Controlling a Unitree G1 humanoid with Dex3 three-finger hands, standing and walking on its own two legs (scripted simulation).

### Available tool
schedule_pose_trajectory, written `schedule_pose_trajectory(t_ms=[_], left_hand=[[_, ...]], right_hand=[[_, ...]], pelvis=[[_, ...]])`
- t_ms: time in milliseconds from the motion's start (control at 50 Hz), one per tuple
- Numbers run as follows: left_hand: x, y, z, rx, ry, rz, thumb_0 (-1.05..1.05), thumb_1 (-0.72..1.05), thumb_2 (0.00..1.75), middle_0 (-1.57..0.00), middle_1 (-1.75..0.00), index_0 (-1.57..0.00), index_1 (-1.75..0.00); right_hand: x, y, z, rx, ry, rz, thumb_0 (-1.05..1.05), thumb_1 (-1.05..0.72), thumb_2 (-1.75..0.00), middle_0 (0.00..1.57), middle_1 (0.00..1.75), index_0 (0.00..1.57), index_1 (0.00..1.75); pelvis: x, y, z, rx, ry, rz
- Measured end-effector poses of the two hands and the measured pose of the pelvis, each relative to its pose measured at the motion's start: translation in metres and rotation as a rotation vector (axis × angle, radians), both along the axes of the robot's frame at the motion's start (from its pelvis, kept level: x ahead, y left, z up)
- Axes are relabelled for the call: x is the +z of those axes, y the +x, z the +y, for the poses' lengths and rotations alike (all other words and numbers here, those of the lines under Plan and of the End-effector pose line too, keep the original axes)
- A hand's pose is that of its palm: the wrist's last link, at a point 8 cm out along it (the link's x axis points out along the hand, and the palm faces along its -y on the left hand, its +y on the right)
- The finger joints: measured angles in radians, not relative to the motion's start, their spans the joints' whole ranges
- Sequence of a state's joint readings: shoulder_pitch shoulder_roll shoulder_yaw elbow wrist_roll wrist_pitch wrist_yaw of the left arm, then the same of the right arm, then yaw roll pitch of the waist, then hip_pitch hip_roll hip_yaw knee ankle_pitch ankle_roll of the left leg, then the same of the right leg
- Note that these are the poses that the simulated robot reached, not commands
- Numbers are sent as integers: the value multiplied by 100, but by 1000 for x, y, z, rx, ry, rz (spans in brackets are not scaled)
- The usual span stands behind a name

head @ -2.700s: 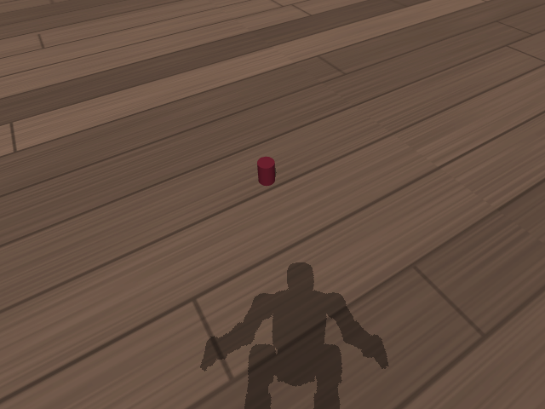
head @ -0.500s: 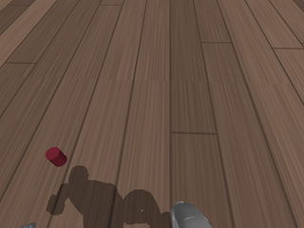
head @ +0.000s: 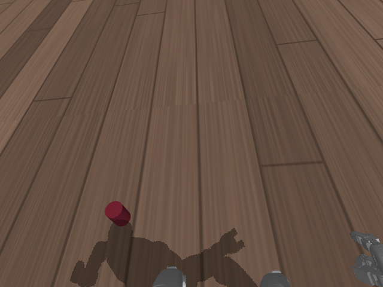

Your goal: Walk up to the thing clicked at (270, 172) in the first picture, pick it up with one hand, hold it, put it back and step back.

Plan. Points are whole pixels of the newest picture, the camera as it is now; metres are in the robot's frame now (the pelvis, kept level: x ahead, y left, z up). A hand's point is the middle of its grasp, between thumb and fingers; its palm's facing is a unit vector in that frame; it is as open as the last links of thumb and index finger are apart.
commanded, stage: walk up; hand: left
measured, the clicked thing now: (118, 213) +0.52 +0.51 -0.66
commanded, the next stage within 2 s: none
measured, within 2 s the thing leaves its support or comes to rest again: neither
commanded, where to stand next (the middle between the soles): +0.07 +0.49 m, yaw -30 degrees
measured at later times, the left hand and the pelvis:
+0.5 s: hand (4, 280) +0.15 +0.48 -0.09, palm faces -0.15 -0.78 -0.61, open 7.4 cm; pelvis +0.01 +0.20 +0.01, yaw -10 degrees
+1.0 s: hand out of the picture +0.15 +0.74 -0.11, palm faces -0.29 -0.78 -0.56, open 7.4 cm; pelvis -0.01 +0.46 +0.02, yaw -18 degrees
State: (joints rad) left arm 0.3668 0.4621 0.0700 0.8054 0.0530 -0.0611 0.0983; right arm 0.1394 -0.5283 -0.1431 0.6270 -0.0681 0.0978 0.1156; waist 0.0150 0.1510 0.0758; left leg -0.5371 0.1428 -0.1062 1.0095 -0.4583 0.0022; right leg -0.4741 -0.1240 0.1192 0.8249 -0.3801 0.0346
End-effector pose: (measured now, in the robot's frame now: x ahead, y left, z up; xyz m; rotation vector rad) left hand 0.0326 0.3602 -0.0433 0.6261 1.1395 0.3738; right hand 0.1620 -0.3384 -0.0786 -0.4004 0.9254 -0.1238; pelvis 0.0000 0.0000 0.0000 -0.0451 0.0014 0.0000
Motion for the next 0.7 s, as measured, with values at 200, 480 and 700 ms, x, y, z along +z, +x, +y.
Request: schedule_pose_trajectory(t_ms=[200,480,700], left_hand=[[-23,62,93,-63,-55,55,1,90,90,-21,-30,-20,-30],[-3,119,146,-230,-50,-77,0,90,90,-21,-30,-21,-30],[11,110,272,-296,13,-74,1,89,90,-21,-30,-21,-30]], right_hand=[[6,-93,110,-165,-12,184,1,-91,-90,21,30,21,30],[-34,-140,210,-284,68,239,1,-91,-90,21,30,20,30],[-25,-115,290,-266,38,77,1,-91,-90,21,30,21,30]], pelvis=[[15,8,95,-74,14,-3],[6,11,190,-168,-3,-48],[-3,-2,305,-242,43,-38]])
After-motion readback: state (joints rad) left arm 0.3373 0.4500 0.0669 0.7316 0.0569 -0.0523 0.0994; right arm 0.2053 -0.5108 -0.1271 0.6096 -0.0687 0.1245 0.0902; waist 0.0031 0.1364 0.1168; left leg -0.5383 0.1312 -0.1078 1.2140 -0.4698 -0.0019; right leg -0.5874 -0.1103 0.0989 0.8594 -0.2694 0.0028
